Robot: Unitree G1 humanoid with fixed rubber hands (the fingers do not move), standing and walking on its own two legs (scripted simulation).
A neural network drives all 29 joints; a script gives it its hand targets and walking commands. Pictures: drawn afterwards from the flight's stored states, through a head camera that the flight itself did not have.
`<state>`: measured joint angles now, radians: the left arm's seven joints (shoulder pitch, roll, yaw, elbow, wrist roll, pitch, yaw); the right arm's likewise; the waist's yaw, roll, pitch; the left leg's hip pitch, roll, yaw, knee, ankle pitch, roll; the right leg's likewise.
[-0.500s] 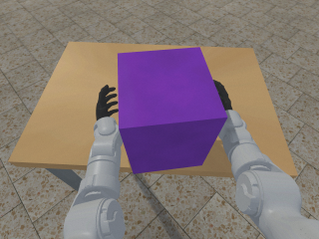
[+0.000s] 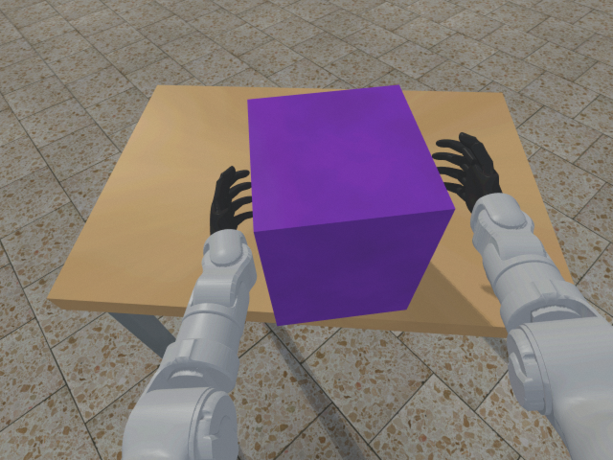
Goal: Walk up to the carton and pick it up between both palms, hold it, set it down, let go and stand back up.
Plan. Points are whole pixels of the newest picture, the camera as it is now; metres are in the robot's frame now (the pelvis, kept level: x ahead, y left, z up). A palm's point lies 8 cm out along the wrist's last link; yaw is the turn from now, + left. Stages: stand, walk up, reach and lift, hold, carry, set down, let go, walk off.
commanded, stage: set down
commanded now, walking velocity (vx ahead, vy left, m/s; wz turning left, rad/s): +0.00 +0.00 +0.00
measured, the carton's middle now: (333, 213) +0.44 +0.01 +0.04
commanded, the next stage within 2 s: none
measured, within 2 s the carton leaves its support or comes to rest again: neither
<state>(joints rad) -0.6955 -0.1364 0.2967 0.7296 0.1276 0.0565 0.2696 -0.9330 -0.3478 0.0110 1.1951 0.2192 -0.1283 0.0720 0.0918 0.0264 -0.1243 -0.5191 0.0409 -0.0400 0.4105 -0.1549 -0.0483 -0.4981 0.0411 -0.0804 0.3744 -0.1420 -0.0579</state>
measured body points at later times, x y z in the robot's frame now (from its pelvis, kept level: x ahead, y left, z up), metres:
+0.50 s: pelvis -0.05 +0.00 +0.00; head -0.01 +0.00 +0.45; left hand +0.33 +0.16 +0.06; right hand +0.39 -0.20 +0.07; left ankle +0.01 +0.15 -0.74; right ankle +0.01 -0.08 -0.74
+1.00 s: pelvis -0.02 -0.01 +0.00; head -0.01 +0.00 +0.45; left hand +0.27 +0.17 +0.07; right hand +0.33 -0.23 +0.04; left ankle +0.01 +0.14 -0.74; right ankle +0.01 -0.08 -0.74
